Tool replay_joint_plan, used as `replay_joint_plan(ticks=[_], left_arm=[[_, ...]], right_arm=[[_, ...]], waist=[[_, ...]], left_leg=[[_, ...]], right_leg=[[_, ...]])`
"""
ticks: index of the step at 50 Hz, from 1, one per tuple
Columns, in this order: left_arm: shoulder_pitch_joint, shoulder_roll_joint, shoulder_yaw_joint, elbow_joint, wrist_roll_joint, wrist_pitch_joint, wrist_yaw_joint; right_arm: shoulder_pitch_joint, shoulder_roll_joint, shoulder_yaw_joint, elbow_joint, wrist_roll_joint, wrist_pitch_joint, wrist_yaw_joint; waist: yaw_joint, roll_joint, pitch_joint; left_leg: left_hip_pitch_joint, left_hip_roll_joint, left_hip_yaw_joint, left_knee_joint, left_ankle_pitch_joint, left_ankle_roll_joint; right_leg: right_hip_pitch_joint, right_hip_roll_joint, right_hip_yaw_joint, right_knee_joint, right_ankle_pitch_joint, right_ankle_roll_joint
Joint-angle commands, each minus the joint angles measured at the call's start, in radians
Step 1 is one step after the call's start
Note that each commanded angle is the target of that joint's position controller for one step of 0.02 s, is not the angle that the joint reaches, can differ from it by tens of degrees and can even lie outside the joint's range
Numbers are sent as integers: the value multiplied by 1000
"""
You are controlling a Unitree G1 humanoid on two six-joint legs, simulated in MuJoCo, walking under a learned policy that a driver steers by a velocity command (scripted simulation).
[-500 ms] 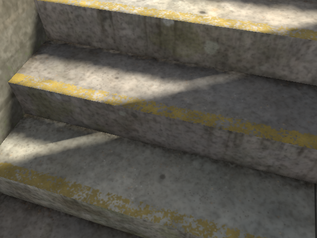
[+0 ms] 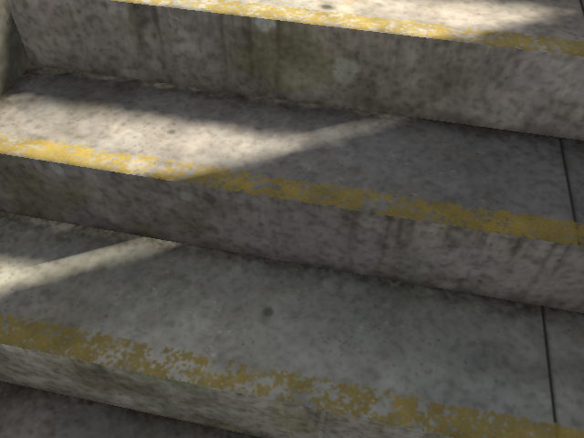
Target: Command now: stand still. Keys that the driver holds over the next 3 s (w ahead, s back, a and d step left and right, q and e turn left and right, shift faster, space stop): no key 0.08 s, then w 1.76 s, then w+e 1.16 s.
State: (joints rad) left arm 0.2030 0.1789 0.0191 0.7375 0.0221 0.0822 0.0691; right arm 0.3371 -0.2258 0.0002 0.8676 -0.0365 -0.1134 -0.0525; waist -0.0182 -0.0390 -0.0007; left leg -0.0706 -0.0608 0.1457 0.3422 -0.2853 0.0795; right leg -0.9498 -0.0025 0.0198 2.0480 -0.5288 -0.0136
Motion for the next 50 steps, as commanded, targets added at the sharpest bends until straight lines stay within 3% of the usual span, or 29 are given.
replay_joint_plan(ticks=[1, 5, 6, 7, 13, 14, 15, 17, 18, 19, 20, 22, 24, 25, 28, 29, 30, 34, 35, 38, 39, 40, 43, 44, 45, 46, 47, 48, 50], left_arm=[[-136, 53, 9, -145, -2, -15, 8], [-285, 18, -19, -265, -2, -2, 12], [-211, 4, -67, -240, -23, -4, -50], [-85, 24, -61, -199, -13, -11, -89], [-225, 50, -82, -236, -21, -40, -177], [-62, -30, -51, -128, -19, -49, -74], [-85, -33, -55, -117, -49, -62, -46], [154, 94, -6, -17, -25, -101, -3], [457, 267, 34, -10, 55, -117, -90], [531, 335, 43, 14, 113, -114, -140], [427, 306, 52, 43, 67, -115, -173], [272, 143, 14, 125, -15, -140, -189], [33, -58, -56, 168, 19, -160, -195], [163, 12, 17, 234, -17, -196, -79], [200, 46, 28, 268, -32, -238, -9], [31, -32, -34, 253, 70, -225, -147], [187, -62, -40, 289, 72, -217, -187], [425, -58, -81, 391, 133, -192, -180], [398, 77, 4, 330, -49, -226, -44], [416, 52, 0, 330, -47, -205, 30], [609, -27, -62, 419, 101, -184, -156], [499, -70, -66, 402, 72, -173, -217], [474, 145, -25, 376, 6, -200, -235], [429, 202, 33, 321, -42, -209, -57], [425, 280, 45, 339, -68, -225, -21], [490, 105, 7, 439, 109, -183, -199], [513, -15, 9, 329, 92, -179, -279], [368, 88, 57, 326, 8, -171, -284], [254, 45, 59, 303, 11, -180, -240]], right_arm=[[120, -147, -39, 10, 0, -9, 1], [136, -197, -55, 56, -2, 5, -2], [248, 19, 45, 105, -165, 37, 89], [204, -34, 26, 77, -177, 52, 139], [35, -228, -15, 81, -76, 40, 153], [57, -245, -75, 67, 65, 43, 54], [165, -255, -83, 83, 87, 50, 18], [119, -179, -78, 71, 64, 58, 12], [64, -53, -69, -18, -69, 79, 162], [-16, -97, -96, -41, -11, 79, 213], [-68, -28, -98, -17, 33, 60, 207], [-39, 48, -57, 10, -4, 20, 144], [-66, 31, -44, -6, 6, 42, 107], [-186, 151, -13, -139, -79, 76, 83], [-253, 127, -16, -193, -26, 131, 59], [-255, 1, -11, -148, 62, 108, 96], [-264, 0, -17, -126, 31, 109, 101], [-448, 73, 35, -190, 33, 70, 85], [-569, 230, 45, -295, -13, 101, 60], [-648, 156, 35, -384, 17, 142, 69], [-807, 113, 60, -402, 12, 179, 127], [-792, 107, 48, -379, -14, 189, 148], [-681, 73, 52, -348, -22, 172, 170], [-331, 155, 33, -201, 37, 123, 104], [-199, 154, 33, -179, 78, 96, 73], [-59, -19, -17, -132, -26, 155, 97], [139, -157, -50, -54, -9, 159, 113], [251, -212, -100, 19, -31, 145, 114], [27, -78, -72, 68, 15, 92, 140]], waist=[[-40, 111, 82], [-42, 98, 133], [-34, 103, -21], [35, 107, 61], [132, 246, -57], [95, 179, -158], [46, 209, -219], [170, 281, -279], [254, -246, -298], [248, -404, -177], [185, -364, -14], [53, -122, -21], [-61, -4, -17], [-74, 80, -132], [-58, 90, 52], [-61, -144, 207], [-10, -197, 149], [45, -13, 17], [39, 83, 98], [53, 67, 160], [112, -267, -74], [64, -167, -36], [-36, -221, -169], [-78, -12, -222], [-174, -96, -263], [-241, -162, -481], [-171, 270, -528], [-241, 253, -315], [-99, 100, -128]], left_leg=[[278, 409, -297, -105, 522, 196], [176, 371, -271, -162, 261, 147], [96, 466, -480, -162, 94, 245], [109, 484, -443, -202, -107, 240], [-282, 401, -144, -410, 319, 154], [-32, 227, 55, -221, 752, 129], [-34, 235, -7, -93, 1109, 149], [-60, 233, -66, 415, 1291, 86], [-691, 90, -310, 708, 384, 117], [-886, -51, -583, 1193, 405, 160], [-1023, -73, -588, 1459, 441, 200], [-1097, -64, -419, 1771, 431, 197], [-1110, -14, -448, 1842, 403, 204], [-1006, -5, -303, 1848, 199, 106], [-1130, 68, -310, 1755, 97, 18], [-1295, 74, -344, 1714, 266, 144], [-1382, 45, -285, 2031, 132, 186], [-1649, 99, -235, 1866, 157, 240], [-1512, 97, -103, 1890, -54, 83], [-1350, 194, -34, 1517, -35, -6], [-1358, 215, -100, 1448, 67, 159], [-1182, 191, -10, 1320, 35, 196], [-853, 24, 187, 1037, -108, 101], [-602, -59, 156, 869, -408, 94], [-385, -50, 32, 647, -267, 92], [-37, 63, -249, 641, 295, 213], [288, 287, -932, 227, 253, 388], [92, 339, -1118, 85, 133, 310], [-109, 317, -892, 125, 61, 268]], right_leg=[[-451, -26, 47, 162, -92, -22], [-537, -74, 10, 102, -162, -40], [-652, -53, 188, 192, 75, -101], [-709, -76, 188, 173, 184, -117], [5, -11, -84, -301, -68, -108], [197, -8, -299, -626, -157, -113], [340, 70, -350, -736, -161, -95], [575, 60, 62, -1055, -158, -101], [866, -134, 744, -1513, -83, -209], [739, -215, 1079, -1691, -508, -101], [544, -194, 865, -1626, -592, -85], [452, -166, 574, -1508, -333, -266], [283, -208, 606, -1603, -333, -244], [499, -223, 519, -1623, -154, -183], [491, -226, 372, -1677, 47, -171], [341, -142, 212, -1686, 6, -170], [471, -182, 263, -1727, 73, -239], [769, -204, 197, -1738, 167, -215], [769, -237, 212, -1848, 136, -200], [776, -242, 158, -2077, 210, -212], [777, -274, 87, -2040, 289, -203], [705, -245, -1, -2079, 547, -224], [946, -268, -65, -1869, 1865, -296], [1087, -267, -84, -1626, 2008, -199], [1055, -303, -43, -1460, 1992, -154], [788, -274, 50, -1197, 1630, -154], [280, 48, 166, -855, 550, -98], [109, 148, 391, -268, 599, -77], [-180, 158, 373, 163, 596, -129]])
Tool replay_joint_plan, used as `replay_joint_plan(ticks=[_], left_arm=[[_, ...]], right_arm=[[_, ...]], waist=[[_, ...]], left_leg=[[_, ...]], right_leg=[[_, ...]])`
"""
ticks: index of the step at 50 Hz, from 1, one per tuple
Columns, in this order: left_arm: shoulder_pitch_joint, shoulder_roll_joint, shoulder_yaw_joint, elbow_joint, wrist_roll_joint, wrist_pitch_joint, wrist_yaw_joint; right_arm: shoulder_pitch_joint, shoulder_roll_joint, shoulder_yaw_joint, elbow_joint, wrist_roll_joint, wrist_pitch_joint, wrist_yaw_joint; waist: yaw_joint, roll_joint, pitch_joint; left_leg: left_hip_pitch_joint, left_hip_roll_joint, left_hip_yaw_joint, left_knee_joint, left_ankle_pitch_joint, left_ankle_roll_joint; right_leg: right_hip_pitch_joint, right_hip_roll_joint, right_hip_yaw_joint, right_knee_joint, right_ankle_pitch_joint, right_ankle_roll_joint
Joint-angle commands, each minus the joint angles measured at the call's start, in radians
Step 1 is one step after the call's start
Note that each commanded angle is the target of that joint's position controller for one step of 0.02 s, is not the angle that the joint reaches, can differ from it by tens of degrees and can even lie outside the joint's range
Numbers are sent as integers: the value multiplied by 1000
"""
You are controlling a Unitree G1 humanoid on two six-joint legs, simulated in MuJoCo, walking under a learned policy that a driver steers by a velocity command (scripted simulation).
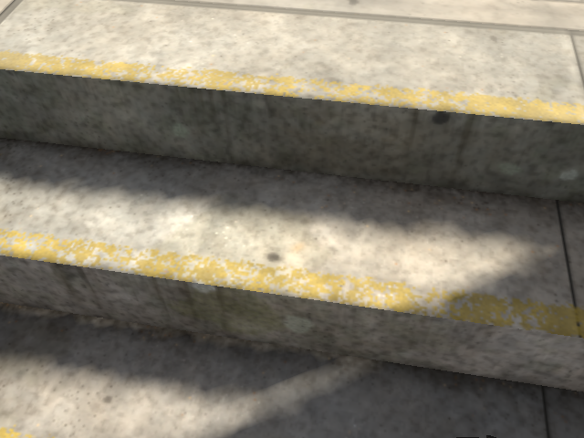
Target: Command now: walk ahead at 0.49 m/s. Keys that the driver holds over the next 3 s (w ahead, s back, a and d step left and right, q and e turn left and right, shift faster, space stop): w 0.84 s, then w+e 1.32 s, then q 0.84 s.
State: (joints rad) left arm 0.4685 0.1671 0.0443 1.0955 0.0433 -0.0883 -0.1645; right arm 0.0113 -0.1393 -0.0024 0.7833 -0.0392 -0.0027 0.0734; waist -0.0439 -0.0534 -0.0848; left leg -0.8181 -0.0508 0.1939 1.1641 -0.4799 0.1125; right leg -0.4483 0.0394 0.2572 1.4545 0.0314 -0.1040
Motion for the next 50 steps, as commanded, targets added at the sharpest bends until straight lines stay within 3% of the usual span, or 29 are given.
replay_joint_plan(ticks=[1, 4, 5, 9, 10, 12, 13, 17, 18, 19, 20, 21, 23, 25, 27, 29, 33, 34, 36, 37, 38, 41, 42, 43, 44, 45, 46, 48, 50], left_arm=[[-181, -20, 14, -293, -17, -57, 124], [-252, -98, -42, -348, -23, -9, 187], [-227, -41, -49, -278, -23, 45, 84], [-351, -55, -75, -339, -17, 31, 58], [-520, -161, -105, -472, -71, 24, 162], [-672, -61, -109, -546, -71, 49, 199], [-734, 26, -102, -583, -68, 86, 121], [-546, 117, -65, -535, -9, 152, 48], [-358, -28, -83, -392, -40, 94, 135], [-180, 10, -76, -331, -65, 59, 160], [-14, 142, -29, -254, -40, 52, 187], [199, 209, -28, -239, 51, 74, 109], [71, 150, -3, -173, -4, 47, 60], [-121, -58, -51, -111, -19, 23, 76], [-108, -71, -36, -55, -46, -35, 169], [-288, -78, -47, -109, 36, -19, 94], [143, -40, -60, 47, 77, -19, 116], [108, 47, -33, -3, -42, -58, 174], [125, 46, -41, 15, -58, -46, 220], [229, 6, -66, 40, 43, -24, 131], [285, 18, -57, 65, 34, -6, 73], [136, 221, -11, -28, -18, -64, 47], [98, 234, 18, -68, -109, -66, 162], [105, 258, 23, -69, -117, -83, 193], [133, 4, -42, -60, 84, -44, 45], [97, 89, 20, -63, 0, -16, 7], [36, 87, 41, -66, -33, -9, 3], [-37, 30, 15, -90, -10, -1, 38], [-115, -22, -20, -129, -2, 25, 72]], right_arm=[[251, -12, -45, 194, 56, -61, -46], [274, 73, -13, 292, 20, -130, -86], [155, 61, 6, 230, -45, -85, -8], [420, -17, 7, 322, -124, -47, 18], [411, -66, -7, 339, 39, -116, -38], [486, -36, 25, 379, 75, -155, -93], [474, -56, 46, 318, -102, -90, 12], [475, -346, -48, 270, 10, -116, 54], [521, -286, -64, 241, 81, -115, -93], [499, -301, -66, 230, 86, -121, -130], [436, -237, -61, 160, 60, -132, -134], [432, -19, -41, 252, -68, -59, 55], [284, -76, -74, 193, 33, -63, 60], [198, -58, -52, 113, -31, -67, 13], [148, 122, 19, -40, -36, -61, -76], [108, -80, 8, -18, 23, -25, -27], [-106, -19, 52, -96, -10, -37, -25], [-203, 141, 63, -221, 2, -51, -87], [-320, 67, 70, -322, 17, -49, -98], [-462, -42, 77, -325, -10, 12, -35], [-562, 16, 86, -365, -21, 43, -7], [-291, -56, 70, -240, 8, 36, 44], [151, -25, 33, -84, 41, -14, -42], [318, -87, 5, -24, 35, -31, -72], [394, -185, 12, 49, -21, 6, -33], [559, -264, -41, 58, -42, 23, -23], [532, -300, -57, 130, -26, -17, -19], [197, -89, -8, 159, 16, -50, -3], [82, 90, 48, 198, -25, -70, 8]], waist=[[63, 38, -104], [99, 1, 92], [117, -48, 111], [110, 40, 101], [95, 52, 205], [46, 12, 247], [73, 130, -77], [153, 254, -138], [129, 139, -235], [193, 211, -255], [251, 108, -269], [290, -301, -262], [195, -47, 91], [50, 82, -15], [-39, 51, 126], [-37, 123, 18], [97, -23, 53], [74, -7, 276], [88, 56, 323], [134, 21, -134], [130, -65, -9], [-61, -146, -138], [-117, -27, -192], [-185, -47, -285], [-179, 277, -477], [-228, 348, -398], [-173, 216, -137], [-1, 34, -91], [124, -47, -78]], left_leg=[[643, 308, -673, -694, 84, 131], [417, 257, -429, -798, 253, 55], [315, 268, -488, -779, 377, 112], [533, 219, -352, -825, 245, 91], [417, 229, -228, -979, 182, 15], [226, 194, -213, -1197, 404, 36], [215, 175, -261, -1091, 477, 64], [795, 327, -216, -872, 2009, 199], [962, 249, -129, -675, 1995, 86], [898, 241, -133, -477, 1907, 54], [649, 161, -171, -153, 1510, 9], [62, -99, -448, 400, 493, 33], [-393, -127, -565, 820, 512, 101], [-433, -70, -525, 879, 425, 155], [-343, -17, -384, 900, 264, 35], [-402, 53, -346, 728, 384, 92], [-863, 95, -280, 1078, 38, 131], [-792, 104, -155, 1067, 19, 25], [-660, 170, -152, 756, -21, -4], [-527, 183, -115, 450, 189, 91], [-348, 154, -117, 328, 31, 101], [100, -16, 72, 112, 176, 17], [335, -49, 36, -8, -76, 50], [561, 5, -172, -108, -23, 65], [1061, 218, -698, -452, 342, 236], [903, 365, -1194, -743, 207, 293], [704, 349, -1090, -769, 62, 197], [511, 363, -817, -718, 176, 233], [380, 354, -576, -741, 252, 144]], right_leg=[[-535, -2, -45, 674, -111, -47], [-600, -35, -53, 665, -217, -62], [-742, -20, 10, 697, -109, -117], [-1187, 26, -73, 1014, -187, -217], [-962, 10, -167, 805, -371, -104], [-648, -74, -419, 384, -324, -17], [-520, -85, -340, 327, -165, -93], [-421, 95, -494, -190, -483, 24], [-213, 137, -540, -324, -747, -12], [-20, 125, -403, -479, -635, -31], [196, -53, 34, -630, -619, -114], [325, -236, 678, -917, -358, -356], [182, -240, 482, -890, -326, -253], [163, -211, 283, -889, -272, -235], [9, -157, 81, -1028, -451, -80], [-52, -138, -45, -1026, -240, -119], [346, -238, 53, -1069, -111, -144], [200, -264, 70, -1243, -212, -141], [132, -229, 17, -1392, -321, -90], [272, -246, -20, -1303, -209, -100], [100, -264, -71, -1418, -5, -116], [278, -279, -204, -1249, 1349, -148], [410, -262, -229, -977, 1384, -65], [326, -242, -178, -706, 1285, -22], [-241, -64, -90, -451, 398, -43], [-329, 126, 104, 126, -28, -9], [-518, 123, 162, 456, 52, -30], [-651, 77, 78, 725, 38, -97], [-673, -25, 33, 689, 91, -171]])
Over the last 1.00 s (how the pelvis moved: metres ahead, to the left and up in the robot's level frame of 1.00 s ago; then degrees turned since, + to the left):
0.45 -0.10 0.25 0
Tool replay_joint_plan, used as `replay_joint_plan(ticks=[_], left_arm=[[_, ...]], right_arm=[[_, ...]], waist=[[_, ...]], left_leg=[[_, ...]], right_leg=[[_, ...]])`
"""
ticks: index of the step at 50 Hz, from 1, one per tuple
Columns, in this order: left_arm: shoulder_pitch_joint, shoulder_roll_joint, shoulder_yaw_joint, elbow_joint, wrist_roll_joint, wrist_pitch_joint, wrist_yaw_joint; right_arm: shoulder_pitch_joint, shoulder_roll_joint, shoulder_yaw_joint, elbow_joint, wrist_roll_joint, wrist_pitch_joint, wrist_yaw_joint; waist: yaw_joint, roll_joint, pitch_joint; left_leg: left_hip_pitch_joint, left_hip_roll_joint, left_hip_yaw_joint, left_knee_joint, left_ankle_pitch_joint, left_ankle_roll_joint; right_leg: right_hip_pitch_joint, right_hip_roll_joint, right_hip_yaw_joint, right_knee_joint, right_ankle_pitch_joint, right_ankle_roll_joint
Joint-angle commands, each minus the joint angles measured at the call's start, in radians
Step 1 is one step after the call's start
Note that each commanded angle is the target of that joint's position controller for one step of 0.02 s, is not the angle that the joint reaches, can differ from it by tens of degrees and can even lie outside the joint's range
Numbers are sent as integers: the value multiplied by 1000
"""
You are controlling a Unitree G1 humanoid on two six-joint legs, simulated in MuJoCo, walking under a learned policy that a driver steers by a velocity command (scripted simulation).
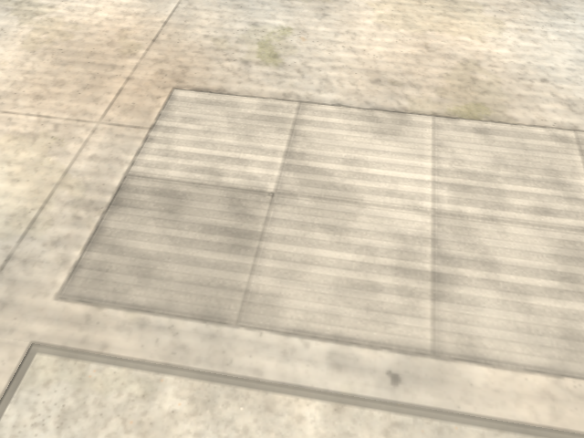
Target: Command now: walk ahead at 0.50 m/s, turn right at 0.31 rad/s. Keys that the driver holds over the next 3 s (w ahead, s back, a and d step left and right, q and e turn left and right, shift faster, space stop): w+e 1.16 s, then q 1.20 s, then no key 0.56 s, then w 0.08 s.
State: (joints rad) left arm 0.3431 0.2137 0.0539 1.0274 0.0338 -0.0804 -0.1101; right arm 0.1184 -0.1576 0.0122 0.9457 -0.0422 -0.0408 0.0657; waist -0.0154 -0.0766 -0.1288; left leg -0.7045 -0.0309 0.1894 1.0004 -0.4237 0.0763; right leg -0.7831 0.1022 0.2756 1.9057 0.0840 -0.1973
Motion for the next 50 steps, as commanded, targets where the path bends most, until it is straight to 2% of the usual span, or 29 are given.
replay_joint_plan(ticks=[1, 3, 4, 7, 9, 11, 12, 13, 14, 16, 17, 18, 19, 20, 21, 23, 25, 26, 28, 32, 35, 38, 40, 41, 42, 43, 44, 47, 50], left_arm=[[4, -112, -42, -64, 0, 34, 11], [-50, -155, -67, -91, -4, 47, -2], [-117, -151, -81, -112, -16, 47, -5], [-359, -105, -105, -226, -29, 33, 4], [-491, -51, -109, -285, -29, 42, 12], [-615, -33, -104, -334, -26, 76, 16], [-565, -47, -98, -315, -5, 89, 12], [-573, -18, -88, -350, -14, 99, 14], [-579, -12, -84, -358, -17, 108, 7], [-470, -27, -84, -338, 1, 100, -2], [-371, -18, -76, -306, -4, 83, 7], [-208, 50, -51, -251, -15, 71, 27], [-7, 105, -30, -176, -29, 72, 42], [217, 162, -17, -90, 11, 72, 60], [248, 192, 6, -98, 28, 53, 63], [85, 83, -10, -46, 9, 0, 74], [-76, -27, -46, -20, -4, -9, 60], [-146, -53, -60, -17, 12, -17, 51], [-235, -25, -48, -63, 16, -40, 50], [-156, 53, -35, -108, 24, -91, 80], [1, 84, -8, -82, -15, -84, 62], [58, 120, 18, -88, -30, -67, 43], [43, 118, 24, -100, -16, -66, 40], [75, 16, -3, -127, -17, -69, 51], [175, -90, -37, -156, 4, -72, 56], [-19, 43, 10, -162, -7, -55, 54], [-78, 38, 16, -159, -10, -40, 69], [-127, -5, 11, -129, 23, -38, 71], [-205, -45, 5, -132, 3, -35, 31]], right_arm=[[-53, 126, 33, 41, -29, -39, 16], [-40, 100, 21, 67, -27, -56, -8], [35, 83, 19, 98, -48, -57, -19], [223, 51, 37, 170, -115, -48, -19], [353, -15, 34, 182, -120, -49, -8], [390, -49, 41, 166, -111, -36, 12], [322, -61, 47, 123, -87, -50, 20], [329, -117, 40, 128, -75, -76, 33], [364, -189, 24, 128, -42, -99, 33], [378, -289, -14, 125, -3, -107, 20], [354, -320, -34, 120, -17, -96, 27], [366, -287, -38, 86, -64, -94, 26], [392, -231, -30, 79, -92, -95, 38], [309, -134, -16, 27, -100, -69, 57], [238, -134, -32, 16, -38, -53, 60], [153, -66, -14, -29, -44, -66, 26], [62, -20, 11, -101, -56, -61, 0], [56, -49, 5, -113, -55, -49, -13], [47, -97, -9, -121, -37, -38, -28], [-120, -111, -14, -196, -36, -62, -49], [-216, -27, 14, -235, -14, -38, -27], [-235, -122, -21, -233, 4, -38, -42], [-141, -216, -67, -222, 28, -76, -73], [33, -267, -79, -205, 27, -104, -87], [243, -258, -67, -159, 37, -106, -77], [285, -229, -75, -116, 9, -98, -83], [196, -211, -69, -121, 14, -90, -91], [88, 1, -17, -134, 15, -77, -91], [128, -24, -38, -93, -10, -81, -96]], waist=[[122, -9, 4], [144, 56, 74], [116, 124, 82], [71, 66, 104], [-1, 120, 56], [-28, 199, 66], [26, 208, 92], [69, 210, 50], [85, 210, 19], [117, 273, 12], [140, 299, -16], [145, 247, -152], [177, 145, -250], [231, -96, -273], [239, -149, -176], [124, -11, -16], [-1, 121, -3], [-53, 168, 8], [-86, 104, 2], [-6, 101, 4], [56, 46, 73], [66, 0, 97], [8, 12, 9], [-25, 174, -212], [-53, 506, -494], [-121, 337, -211], [-83, 233, -27], [-7, 146, 60], [-15, 153, 58]], left_leg=[[224, 305, -454, -614, 216, 145], [195, 244, -247, -685, 244, 117], [233, 236, -224, -718, 231, 135], [346, 207, -120, -758, 183, 77], [424, 190, -63, -808, 202, 70], [397, 260, -34, -956, 352, 114], [333, 278, 6, -982, 584, 117], [302, 301, 32, -948, 1112, 128], [438, 328, 43, -873, 1505, 111], [807, 377, 21, -716, 1824, 99], [883, 386, 25, -611, 1947, 106], [677, 350, 11, -434, 1980, 73], [370, 273, -53, -227, 1721, 48], [0, 86, -127, 164, 641, 6], [-154, -32, -340, 668, 375, 3], [-313, -42, -442, 1005, 405, 39], [-387, -17, -438, 975, 335, 79], [-382, 3, -395, 884, 344, 71], [-284, 53, -297, 733, 198, 25], [2, 147, -233, 219, 296, -98], [225, 122, -177, -173, 321, -165], [244, 76, -172, -406, 389, -146], [477, 93, -164, -407, 420, -32], [828, 267, -329, -362, 696, 155], [1271, 527, -802, -524, 615, 413], [1059, 508, -907, -678, 193, 286], [807, 469, -766, -718, -54, 179], [570, 368, -430, -820, 197, 127], [596, 322, -241, -865, 336, 131]], right_leg=[[-351, -115, -9, 256, 8, -95], [-423, -135, -87, 290, -134, -103], [-507, -121, -141, 483, -230, -111], [-676, -125, -182, 369, -205, -165], [-623, -159, -275, 47, -78, -104], [-490, -182, -380, -114, -212, -56], [-327, -167, -424, -204, -271, -40], [-148, -122, -459, -290, -277, -28], [-107, -79, -481, -389, -370, 5], [-164, 4, -504, -672, -583, 37], [-91, 31, -483, -771, -544, 28], [248, 23, -334, -692, -239, -31], [582, 1, -112, -829, -281, -76], [851, -133, 294, -1190, -335, -179], [724, -217, 553, -1393, -449, -180], [500, -195, 465, -1359, -525, -152], [410, -162, 279, -1340, -382, -105], [350, -141, 204, -1356, -280, -101], [240, -114, 69, -1438, -250, -81], [152, -89, -10, -1525, -125, -23], [171, -125, 19, -1545, -184, -26], [424, -207, 142, -1474, -102, -32], [461, -172, 143, -1317, 94, 46], [349, -45, 35, -1021, 9, 130], [32, 99, -74, -727, -656, 201], [-190, 10, -111, -488, -653, 184], [-206, -58, -129, -396, -482, 165], [-29, -174, -173, -563, -292, 158], [-34, -201, -196, -677, -252, 143]])
Over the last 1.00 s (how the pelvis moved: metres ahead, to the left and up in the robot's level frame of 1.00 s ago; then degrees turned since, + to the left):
0.63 0.05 0.39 -2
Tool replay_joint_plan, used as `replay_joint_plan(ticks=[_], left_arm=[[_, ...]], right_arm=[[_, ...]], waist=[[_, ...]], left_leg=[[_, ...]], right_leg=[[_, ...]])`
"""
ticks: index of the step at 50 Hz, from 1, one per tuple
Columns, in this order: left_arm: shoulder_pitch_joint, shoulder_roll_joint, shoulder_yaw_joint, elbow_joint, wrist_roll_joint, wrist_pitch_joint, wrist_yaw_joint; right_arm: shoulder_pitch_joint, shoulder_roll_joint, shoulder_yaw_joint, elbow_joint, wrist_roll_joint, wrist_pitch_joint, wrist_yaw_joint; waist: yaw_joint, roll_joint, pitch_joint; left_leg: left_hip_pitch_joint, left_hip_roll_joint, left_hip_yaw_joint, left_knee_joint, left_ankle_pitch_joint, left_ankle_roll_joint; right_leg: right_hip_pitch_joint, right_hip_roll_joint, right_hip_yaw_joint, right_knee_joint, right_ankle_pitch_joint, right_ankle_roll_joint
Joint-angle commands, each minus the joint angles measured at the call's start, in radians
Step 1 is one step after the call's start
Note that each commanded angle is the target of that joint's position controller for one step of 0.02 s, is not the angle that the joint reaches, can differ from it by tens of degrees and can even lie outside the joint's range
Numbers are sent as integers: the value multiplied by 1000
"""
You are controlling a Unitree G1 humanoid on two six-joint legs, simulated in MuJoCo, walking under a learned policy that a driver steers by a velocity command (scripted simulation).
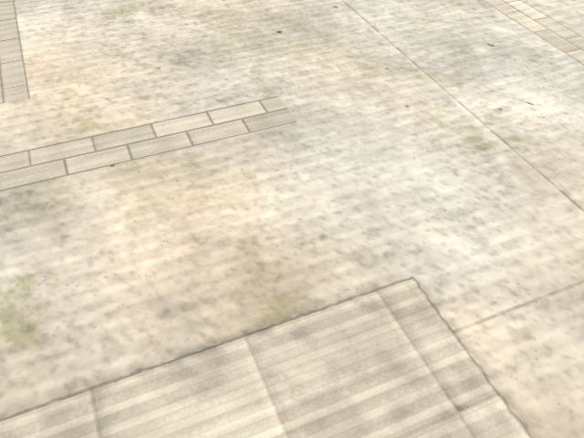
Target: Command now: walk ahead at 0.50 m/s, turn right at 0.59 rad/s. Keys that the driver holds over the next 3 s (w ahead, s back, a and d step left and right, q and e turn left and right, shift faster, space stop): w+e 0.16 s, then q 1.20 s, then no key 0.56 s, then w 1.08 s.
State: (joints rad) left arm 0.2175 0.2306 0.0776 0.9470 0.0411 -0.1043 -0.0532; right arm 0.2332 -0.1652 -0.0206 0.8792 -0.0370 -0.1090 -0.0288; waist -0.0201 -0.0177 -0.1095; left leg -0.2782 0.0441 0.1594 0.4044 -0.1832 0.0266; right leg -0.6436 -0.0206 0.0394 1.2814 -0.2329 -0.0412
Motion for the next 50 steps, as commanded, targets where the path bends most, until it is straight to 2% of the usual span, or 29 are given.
replay_joint_plan(ticks=[1, 2, 3, 4, 5, 8, 10, 13, 15, 16, 17, 18, 19, 20, 21, 23, 25, 27, 33, 36, 38, 39, 40, 41, 42, 43, 45, 47, 50], left_arm=[[-95, -52, -14, -50, -7, -11, -35], [-108, -51, -15, -50, -8, -9, -40], [-118, -12, -1, -138, -111, 37, 26], [-132, -14, -9, -155, -106, 56, 46], [-133, -13, -7, -177, -84, 68, 56], [-188, -1, 1, -225, -68, 87, 45], [-262, -31, -9, -258, -69, 86, 32], [-317, -47, -16, -288, -60, 77, 21], [-253, -19, -5, -284, -49, 55, 16], [-110, 21, 13, -237, -38, 47, 18], [16, 118, 40, -201, -24, 46, 36], [143, 205, 50, -176, 10, 52, 60], [171, 196, 36, -185, 2, 54, 58], [127, 158, 34, -208, -9, 61, 58], [22, 119, 23, -223, -26, 55, 62], [-108, 45, 5, -227, -35, 46, 72], [-165, 60, 9, -228, -8, 49, 76], [-170, 101, 18, -216, -4, 53, 87], [-177, 147, 34, -182, -31, 73, 121], [-162, 171, 42, -164, -51, 92, 123], [-164, 163, 41, -153, -66, 105, 124], [-127, 135, 36, -134, -68, 115, 123], [-88, 93, 30, -129, -49, 125, 120], [-166, 95, 29, -193, -33, 120, 128], [-256, 118, 35, -217, -25, 118, 126], [-243, 120, 39, -216, -39, 118, 119], [-204, 147, 52, -193, -25, 108, 127], [-193, 135, 50, -198, -23, 100, 126], [-211, 96, 31, -220, -35, 93, 127]], right_arm=[[43, -27, -10, -13, -26, -17, 9], [62, -32, -12, 0, -34, -21, 16], [54, -164, -53, 20, 37, -10, 5], [59, -167, -56, 36, 42, -4, -8], [62, -164, -56, 47, 31, -1, -19], [89, -156, -59, 67, 19, 5, -25], [144, -137, -54, 94, 27, 15, -21], [206, -185, -58, 135, 52, 42, -12], [194, -229, -66, 148, 63, 49, -12], [178, -237, -66, 148, 70, 50, -12], [160, -217, -59, 125, 62, 39, -5], [166, -113, -27, 82, 15, 22, 8], [287, -84, -15, 106, 52, 11, 20], [231, -155, -43, 100, 79, 18, 19], [134, -133, -42, 55, 86, 31, 7], [103, -124, -58, 45, 54, 72, -21], [133, -91, -61, 28, 49, 106, -28], [117, -99, -65, -3, 46, 118, -26], [-19, -136, -67, -89, 41, 141, 5], [-56, -153, -72, -128, 39, 152, 21], [-16, -150, -76, -122, 30, 153, 31], [14, -176, -87, -114, 23, 151, 31], [36, -263, -108, -126, 17, 146, 20], [43, -354, -122, -160, 12, 141, 11], [75, -326, -115, -161, -12, 117, 16], [22, -305, -108, -177, -9, 99, 14], [-105, -268, -101, -215, 33, 91, 0], [-112, -234, -89, -231, 36, 94, -10], [-58, -238, -94, -236, 41, 95, -20]], waist=[[-17, 78, 45], [-14, 73, 58], [19, 34, 112], [26, 52, 127], [37, 71, 144], [22, 95, 155], [-11, 55, 192], [-35, 90, 193], [16, 135, 139], [83, 132, 74], [121, 108, -23], [120, -125, -199], [112, -201, -408], [120, -96, -361], [84, -97, -238], [10, -65, -100], [-33, -72, -36], [-50, -78, -15], [-20, -115, 15], [-13, -111, 21], [-32, -85, 23], [-33, -30, 43], [-4, 197, 74], [-22, 388, 122], [-65, 287, 69], [-27, 243, 46], [27, 140, 18], [41, 125, -29], [19, 128, -42]], left_leg=[[174, 246, -167, -280, 128, 195], [178, 252, -135, -286, 172, 208], [150, 251, -119, -270, 124, 118], [120, 264, -99, -286, 91, 108], [104, 272, -80, -293, 111, 112], [148, 260, -1, -290, 140, 110], [170, 246, 32, -269, 248, 109], [253, 244, 26, -175, 529, 113], [297, 233, 9, -22, 775, 87], [282, 194, 14, 113, 793, 60], [117, 130, 14, 285, 608, 12], [-270, 17, 0, 649, -256, -49], [-376, -37, -199, 897, -566, -75], [-382, 6, -245, 946, -520, -81], [-444, 40, -212, 928, -453, -81], [-349, 84, -208, 852, -337, -98], [-244, 63, -174, 822, -291, -103], [-227, 68, -169, 748, -220, -98], [-163, 63, -129, 498, -124, -61], [-132, 48, -105, 373, -161, -30], [-40, 5, -59, 206, -95, 10], [5, -8, -90, 105, -40, 48], [62, 145, -346, -30, 189, 119], [110, 331, -661, -114, 251, 290], [93, 333, -694, -130, 226, 336], [110, 283, -606, -115, 197, 286], [92, 206, -498, -72, 179, 179], [68, 170, -457, -52, 256, 168], [129, 152, -467, -37, 251, 173]], right_leg=[[-186, -86, 41, -89, 113, -18], [-199, -87, 40, -146, 172, -25], [-211, -74, 57, -111, 159, -12], [-207, -84, 71, -155, 181, -8], [-193, -89, 79, -203, 213, -8], [-160, -95, 20, -326, 265, -11], [-104, -81, -11, -456, 256, -25], [17, -29, -107, -608, 151, -27], [165, 33, -135, -734, 157, -55], [340, 63, -139, -863, 279, -81], [617, -15, -56, -832, 627, -106], [1057, -290, 189, -638, 1309, -214], [1149, -482, 389, -714, 1334, -367], [1000, -416, 302, -775, 1132, -338], [873, -363, 219, -812, 918, -290], [559, -311, 120, -915, 654, -225], [361, -303, 51, -991, 502, -215], [300, -311, 9, -1040, 351, -222], [323, -317, -76, -1059, 137, -191], [386, -337, -87, -1008, 85, -154], [383, -307, -122, -919, 16, -102], [352, -263, -158, -815, -39, -50], [214, -153, -264, -538, -149, 42], [-77, 8, -229, -315, -402, 117], [-106, 8, -54, -137, -416, 106], [-133, -9, -4, -90, -317, 91], [-114, -28, 28, -114, -167, 80], [-48, -7, 20, -108, -100, 85], [-53, 8, 35, -259, -59, 95]])
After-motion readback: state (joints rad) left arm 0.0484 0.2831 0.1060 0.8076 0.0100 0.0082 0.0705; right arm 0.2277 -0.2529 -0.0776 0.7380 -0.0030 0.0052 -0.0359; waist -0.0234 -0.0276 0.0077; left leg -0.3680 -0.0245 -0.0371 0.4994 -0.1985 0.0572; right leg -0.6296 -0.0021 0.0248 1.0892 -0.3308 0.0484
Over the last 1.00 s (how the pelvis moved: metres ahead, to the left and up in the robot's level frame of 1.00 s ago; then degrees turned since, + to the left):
0.59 -0.05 0.26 -33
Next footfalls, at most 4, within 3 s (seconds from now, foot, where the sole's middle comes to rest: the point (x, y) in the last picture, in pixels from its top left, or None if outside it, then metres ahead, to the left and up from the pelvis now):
0.34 right None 0.30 -0.17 -0.78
0.80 left None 0.25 0.09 -0.78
1.26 right None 0.30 -0.13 -0.78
1.60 left None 0.17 0.11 -0.78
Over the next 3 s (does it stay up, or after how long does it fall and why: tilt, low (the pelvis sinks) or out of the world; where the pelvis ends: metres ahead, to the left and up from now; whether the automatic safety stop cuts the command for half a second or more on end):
stays up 0.56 0.15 0.00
